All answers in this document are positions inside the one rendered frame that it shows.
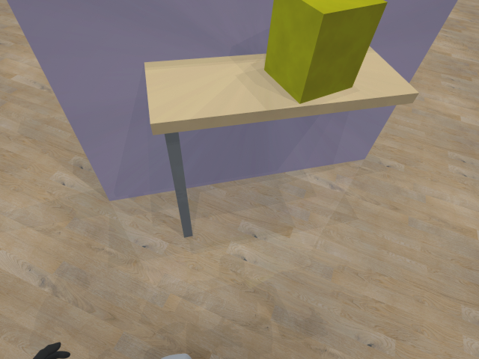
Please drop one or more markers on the left robot hand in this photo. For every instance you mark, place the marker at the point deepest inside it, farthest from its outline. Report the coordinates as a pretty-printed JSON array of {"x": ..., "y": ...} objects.
[{"x": 50, "y": 352}]

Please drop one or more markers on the carton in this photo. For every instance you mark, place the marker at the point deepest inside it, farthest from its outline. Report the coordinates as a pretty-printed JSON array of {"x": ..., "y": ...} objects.
[{"x": 316, "y": 47}]

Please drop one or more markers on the table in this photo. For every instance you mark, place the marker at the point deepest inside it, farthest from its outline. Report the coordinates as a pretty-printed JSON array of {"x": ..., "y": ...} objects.
[{"x": 203, "y": 93}]

